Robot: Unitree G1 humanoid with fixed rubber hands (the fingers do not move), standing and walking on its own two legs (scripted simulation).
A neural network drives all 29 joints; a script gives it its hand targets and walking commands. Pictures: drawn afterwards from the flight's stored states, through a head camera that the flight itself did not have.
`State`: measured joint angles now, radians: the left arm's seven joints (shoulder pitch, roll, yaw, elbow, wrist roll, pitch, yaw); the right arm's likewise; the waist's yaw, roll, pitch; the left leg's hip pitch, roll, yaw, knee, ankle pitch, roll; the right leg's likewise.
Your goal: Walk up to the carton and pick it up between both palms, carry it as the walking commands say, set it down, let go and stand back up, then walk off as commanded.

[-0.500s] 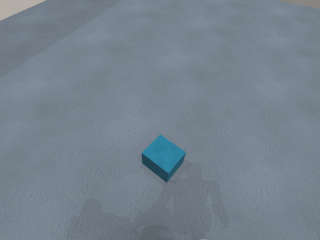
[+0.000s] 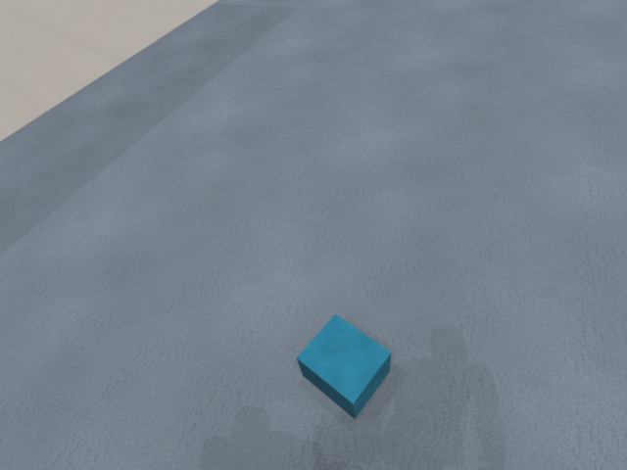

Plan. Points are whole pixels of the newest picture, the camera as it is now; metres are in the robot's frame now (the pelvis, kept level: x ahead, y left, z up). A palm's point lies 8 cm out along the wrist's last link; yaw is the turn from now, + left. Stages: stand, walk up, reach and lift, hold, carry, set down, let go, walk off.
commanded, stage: walk up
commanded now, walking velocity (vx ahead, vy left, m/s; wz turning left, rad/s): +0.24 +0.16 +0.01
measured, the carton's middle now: (344, 364) +0.55 +0.03 -0.71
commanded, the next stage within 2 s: none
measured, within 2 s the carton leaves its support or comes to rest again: neither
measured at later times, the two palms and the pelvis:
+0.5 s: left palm out of the picture +0.05 +0.29 -0.16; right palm out of the picture +0.13 -0.15 -0.13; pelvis +0.06 +0.07 +0.00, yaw -1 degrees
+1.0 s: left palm out of the picture +0.07 +0.28 -0.15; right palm out of the picture +0.07 -0.17 -0.15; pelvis +0.08 +0.06 +0.00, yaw -2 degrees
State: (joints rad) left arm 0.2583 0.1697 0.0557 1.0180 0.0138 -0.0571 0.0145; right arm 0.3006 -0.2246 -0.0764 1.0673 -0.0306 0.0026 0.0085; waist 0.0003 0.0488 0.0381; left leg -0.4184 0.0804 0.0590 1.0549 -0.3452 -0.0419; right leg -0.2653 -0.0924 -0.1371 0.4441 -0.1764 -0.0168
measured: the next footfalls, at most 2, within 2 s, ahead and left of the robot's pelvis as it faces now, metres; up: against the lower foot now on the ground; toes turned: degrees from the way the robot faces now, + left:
left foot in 0.28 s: +0.14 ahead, +0.18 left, +0.00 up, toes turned +4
left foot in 1.62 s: +0.17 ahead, +0.25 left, +0.00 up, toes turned -8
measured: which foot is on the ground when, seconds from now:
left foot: up 0.00-0.26, down 0.28-1.00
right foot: down 0.00-1.00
